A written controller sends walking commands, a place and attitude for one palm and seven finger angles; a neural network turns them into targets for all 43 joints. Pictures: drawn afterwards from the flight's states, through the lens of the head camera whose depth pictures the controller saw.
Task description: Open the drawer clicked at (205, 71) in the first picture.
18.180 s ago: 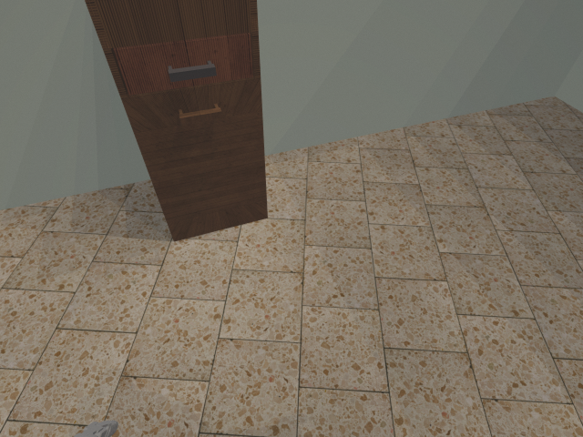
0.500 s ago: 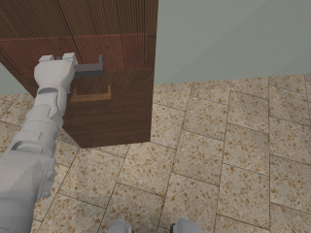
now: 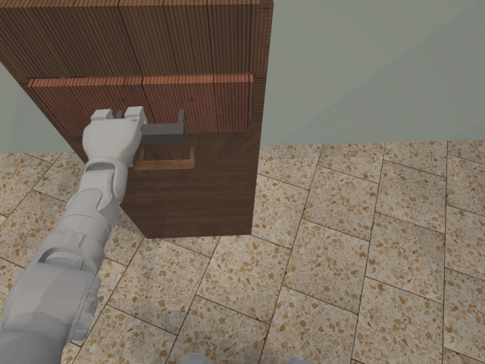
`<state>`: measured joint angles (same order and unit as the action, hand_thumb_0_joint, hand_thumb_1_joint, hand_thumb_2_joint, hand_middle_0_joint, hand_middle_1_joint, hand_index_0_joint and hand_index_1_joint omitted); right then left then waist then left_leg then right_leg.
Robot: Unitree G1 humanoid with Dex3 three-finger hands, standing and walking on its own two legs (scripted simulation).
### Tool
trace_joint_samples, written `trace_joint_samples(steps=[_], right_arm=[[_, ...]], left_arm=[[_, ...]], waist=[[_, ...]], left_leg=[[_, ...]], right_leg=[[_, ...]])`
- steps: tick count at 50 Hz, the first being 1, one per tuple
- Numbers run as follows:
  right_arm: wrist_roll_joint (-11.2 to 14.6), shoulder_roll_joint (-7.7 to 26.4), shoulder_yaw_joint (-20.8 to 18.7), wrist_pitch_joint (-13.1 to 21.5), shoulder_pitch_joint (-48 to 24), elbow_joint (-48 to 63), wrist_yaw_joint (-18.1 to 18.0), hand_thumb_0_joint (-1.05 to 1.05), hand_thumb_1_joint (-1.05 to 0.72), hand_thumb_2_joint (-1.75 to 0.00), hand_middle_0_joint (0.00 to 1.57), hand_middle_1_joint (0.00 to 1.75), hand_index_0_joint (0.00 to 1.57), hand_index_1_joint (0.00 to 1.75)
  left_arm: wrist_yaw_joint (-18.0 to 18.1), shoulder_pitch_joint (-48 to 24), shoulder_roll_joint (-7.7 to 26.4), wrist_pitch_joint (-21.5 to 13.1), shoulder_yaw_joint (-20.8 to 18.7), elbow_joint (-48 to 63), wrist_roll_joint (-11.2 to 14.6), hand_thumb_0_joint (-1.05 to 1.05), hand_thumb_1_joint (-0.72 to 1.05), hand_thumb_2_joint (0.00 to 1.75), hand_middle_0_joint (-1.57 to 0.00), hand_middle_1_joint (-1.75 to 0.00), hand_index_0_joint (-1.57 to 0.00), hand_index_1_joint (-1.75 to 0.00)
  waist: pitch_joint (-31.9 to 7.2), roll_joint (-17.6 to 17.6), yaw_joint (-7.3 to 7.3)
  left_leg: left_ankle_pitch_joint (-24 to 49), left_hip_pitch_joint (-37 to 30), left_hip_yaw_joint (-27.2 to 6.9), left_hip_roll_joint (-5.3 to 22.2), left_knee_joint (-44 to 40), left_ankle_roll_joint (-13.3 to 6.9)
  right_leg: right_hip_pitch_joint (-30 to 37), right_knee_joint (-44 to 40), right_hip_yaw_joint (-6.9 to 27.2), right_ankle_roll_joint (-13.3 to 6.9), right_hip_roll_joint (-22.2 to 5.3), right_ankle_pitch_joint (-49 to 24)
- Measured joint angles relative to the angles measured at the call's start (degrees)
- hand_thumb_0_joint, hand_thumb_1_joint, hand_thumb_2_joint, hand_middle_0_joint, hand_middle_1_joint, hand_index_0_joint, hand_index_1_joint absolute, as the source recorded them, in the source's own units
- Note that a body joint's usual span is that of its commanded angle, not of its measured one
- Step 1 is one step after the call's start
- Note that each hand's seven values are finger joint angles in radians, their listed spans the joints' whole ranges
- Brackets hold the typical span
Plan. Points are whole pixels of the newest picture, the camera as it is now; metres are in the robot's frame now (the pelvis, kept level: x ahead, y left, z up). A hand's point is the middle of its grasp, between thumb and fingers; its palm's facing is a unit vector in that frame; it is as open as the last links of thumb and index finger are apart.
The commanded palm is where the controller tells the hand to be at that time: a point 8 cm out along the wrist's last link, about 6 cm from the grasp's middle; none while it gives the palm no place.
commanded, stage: pull the drawer open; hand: left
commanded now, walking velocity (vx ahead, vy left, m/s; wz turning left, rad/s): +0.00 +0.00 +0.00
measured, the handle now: (149, 124) +0.53 +0.18 +0.03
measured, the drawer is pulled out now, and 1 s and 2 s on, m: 0.02 0.07 0.11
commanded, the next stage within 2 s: none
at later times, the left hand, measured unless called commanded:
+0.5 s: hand (123, 167) +0.44 +0.22 +0.01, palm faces -0.06 -0.03 -1.00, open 6.2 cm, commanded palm +0.40 +0.18 +0.06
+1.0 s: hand (120, 181) +0.42 +0.21 +0.01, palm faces -0.05 -0.01 -1.00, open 6.2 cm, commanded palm +0.40 +0.19 +0.06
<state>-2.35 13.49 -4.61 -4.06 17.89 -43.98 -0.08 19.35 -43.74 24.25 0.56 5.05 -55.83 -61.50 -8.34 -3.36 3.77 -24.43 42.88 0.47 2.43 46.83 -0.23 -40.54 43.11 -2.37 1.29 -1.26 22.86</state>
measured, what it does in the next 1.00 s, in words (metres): stands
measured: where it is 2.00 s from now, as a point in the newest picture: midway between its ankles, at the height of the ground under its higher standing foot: outside the picture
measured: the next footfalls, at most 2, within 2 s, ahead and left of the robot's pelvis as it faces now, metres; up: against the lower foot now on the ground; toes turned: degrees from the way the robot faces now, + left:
none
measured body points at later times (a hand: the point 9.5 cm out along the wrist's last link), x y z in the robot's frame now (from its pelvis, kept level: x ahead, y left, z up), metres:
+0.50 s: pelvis -0.01 +0.00 +0.00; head +0.09 -0.01 +0.44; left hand +0.44 +0.21 +0.07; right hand -0.02 -0.27 -0.13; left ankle -0.04 +0.11 -0.70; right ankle -0.04 -0.14 -0.70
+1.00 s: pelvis -0.02 +0.00 +0.00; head +0.06 -0.01 +0.44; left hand +0.41 +0.21 +0.07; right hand +0.06 -0.27 -0.13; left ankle -0.04 +0.11 -0.70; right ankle -0.04 -0.14 -0.70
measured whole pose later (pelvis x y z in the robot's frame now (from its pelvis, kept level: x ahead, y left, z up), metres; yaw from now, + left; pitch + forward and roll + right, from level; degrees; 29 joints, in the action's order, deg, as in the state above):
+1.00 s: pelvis -0.02 +0.00 +0.00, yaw +0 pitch +17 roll -1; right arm -1.5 13.2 -3.9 -3.2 14.3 -41.5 -1.4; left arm 20.8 -39.8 21.9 1.2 6.0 -55.1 -62.3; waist -7.5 -2.7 2.5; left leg -22.5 40.6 0.5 1.9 46.3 -0.2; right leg -38.9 43.9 -1.7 1.2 -1.5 21.7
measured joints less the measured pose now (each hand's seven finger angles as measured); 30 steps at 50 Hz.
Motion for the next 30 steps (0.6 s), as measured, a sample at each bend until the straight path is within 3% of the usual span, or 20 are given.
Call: trace_joint_samples(steps=[17,23,30], right_arm=[[-0.27,0.38,-0.25,0.20,0.74,0.67,-0.24,0.00,-0.90,-0.90,0.20,0.30,0.20,0.30],[0.21,0.47,-0.86,-0.63,3.20,1.01,0.27,0.00,-0.90,-0.90,0.20,0.30,0.20,0.30],[1.14,0.28,-0.67,-1.08,3.04,1.10,0.52,0.00,-0.90,-0.90,0.20,0.30,0.20,0.30]], left_arm=[[-0.95,-2.47,2.22,-0.65,-1.62,-3.00,-0.36,0.00,0.68,0.77,-0.33,-1.32,-0.32,-1.34],[-1.88,5.62,2.42,0.64,-2.91,4.90,1.36,0.00,0.70,0.76,-0.32,-1.32,-0.30,-1.33],[-0.54,16.65,-0.12,2.07,-1.89,15.47,2.30,0.00,0.70,0.77,-0.30,-1.33,-0.29,-1.32]], waist=[[0.18,0.21,1.35],[-0.31,-0.41,1.33],[-0.42,-0.83,-0.01]], left_leg=[[0.54,2.23,-0.05,0.40,1.37,0.40],[0.66,-0.06,1.44,0.89,-0.21,0.10],[0.44,-4.50,2.08,0.61,-2.38,-0.23]], right_leg=[[-2.61,1.86,0.39,-0.34,0.51,-0.26],[-0.94,0.07,1.95,-0.09,1.05,-1.07],[3.33,-2.16,2.59,0.27,0.85,-1.20]])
